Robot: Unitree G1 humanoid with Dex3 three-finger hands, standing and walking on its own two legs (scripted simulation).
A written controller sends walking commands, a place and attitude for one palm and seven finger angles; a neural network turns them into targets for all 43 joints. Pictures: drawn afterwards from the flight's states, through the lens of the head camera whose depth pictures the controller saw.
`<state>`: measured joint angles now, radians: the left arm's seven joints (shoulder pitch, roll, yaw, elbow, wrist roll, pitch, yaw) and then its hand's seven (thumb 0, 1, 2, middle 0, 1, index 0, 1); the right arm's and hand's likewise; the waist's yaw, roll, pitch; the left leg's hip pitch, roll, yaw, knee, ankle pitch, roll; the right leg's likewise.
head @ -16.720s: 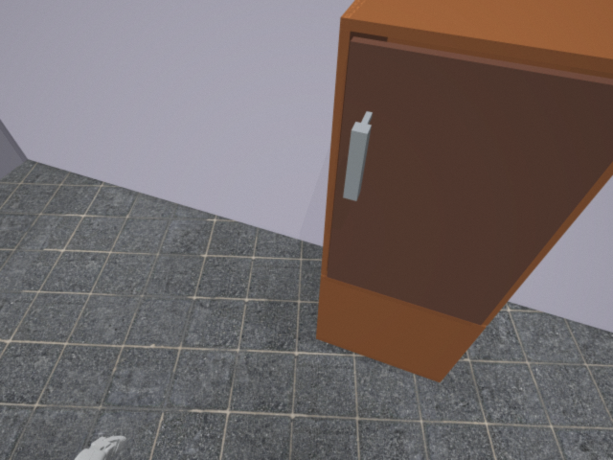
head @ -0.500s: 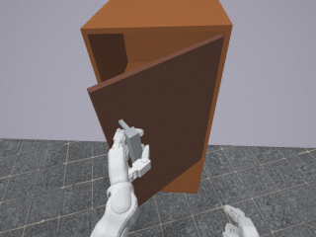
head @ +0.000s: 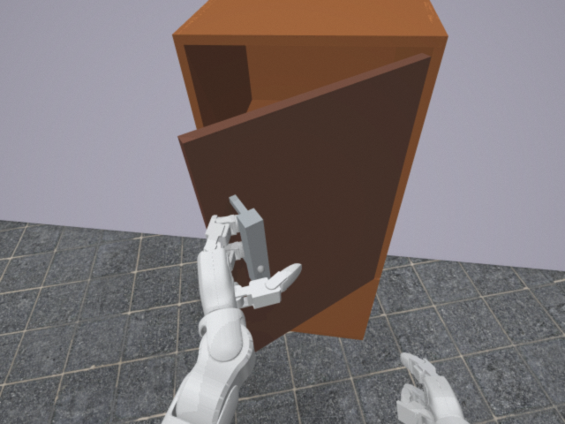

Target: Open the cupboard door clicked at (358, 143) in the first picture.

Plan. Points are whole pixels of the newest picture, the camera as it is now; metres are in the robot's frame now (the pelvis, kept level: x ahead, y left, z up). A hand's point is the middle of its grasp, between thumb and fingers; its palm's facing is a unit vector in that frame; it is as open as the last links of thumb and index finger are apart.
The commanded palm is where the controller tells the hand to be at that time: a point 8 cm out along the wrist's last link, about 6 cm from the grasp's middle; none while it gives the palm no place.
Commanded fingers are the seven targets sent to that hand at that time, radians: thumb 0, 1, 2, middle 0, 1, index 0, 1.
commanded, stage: open thumb and fingers to let go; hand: left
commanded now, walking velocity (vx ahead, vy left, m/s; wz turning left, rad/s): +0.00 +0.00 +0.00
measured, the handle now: (248, 241) +0.34 +0.07 +0.10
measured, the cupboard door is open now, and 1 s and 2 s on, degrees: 40 44 43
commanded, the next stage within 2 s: slide the hand sideways off the handle in 0.42 s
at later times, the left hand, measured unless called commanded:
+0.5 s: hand (267, 266) +0.30 +0.04 +0.10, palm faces +0.19 -0.98 -0.04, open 14.9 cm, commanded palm +0.25 +0.07 +0.10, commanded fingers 0.00 -0.50 0.30 -0.15 -0.30 -0.15 -0.30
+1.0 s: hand (269, 295) +0.26 +0.03 +0.10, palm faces -0.20 -0.98 -0.01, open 16.2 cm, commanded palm +0.23 +0.10 +0.10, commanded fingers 0.00 -0.50 0.30 -0.15 -0.30 -0.15 -0.30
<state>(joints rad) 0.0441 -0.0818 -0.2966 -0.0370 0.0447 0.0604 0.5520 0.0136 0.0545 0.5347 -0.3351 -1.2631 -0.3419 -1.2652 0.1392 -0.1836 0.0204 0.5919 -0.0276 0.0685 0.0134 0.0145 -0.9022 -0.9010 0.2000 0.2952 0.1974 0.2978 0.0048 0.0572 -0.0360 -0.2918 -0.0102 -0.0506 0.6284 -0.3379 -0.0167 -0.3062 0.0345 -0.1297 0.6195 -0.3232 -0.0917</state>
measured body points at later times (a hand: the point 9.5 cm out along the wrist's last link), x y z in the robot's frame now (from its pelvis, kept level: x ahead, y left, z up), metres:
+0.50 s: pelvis -0.01 +0.03 +0.00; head -0.02 +0.01 +0.45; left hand +0.28 +0.09 +0.11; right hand +0.17 -0.18 -0.10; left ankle +0.00 +0.14 -0.72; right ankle +0.01 -0.05 -0.72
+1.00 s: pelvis -0.01 +0.03 +0.00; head -0.02 +0.01 +0.45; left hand +0.26 +0.09 +0.10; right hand +0.16 -0.18 -0.09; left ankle +0.00 +0.14 -0.72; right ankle +0.01 -0.05 -0.72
